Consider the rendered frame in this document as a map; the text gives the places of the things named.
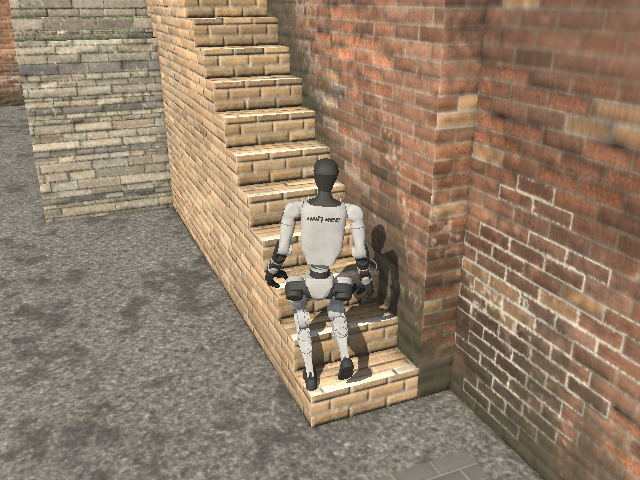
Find stairs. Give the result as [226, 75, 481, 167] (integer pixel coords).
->
[146, 0, 419, 428]

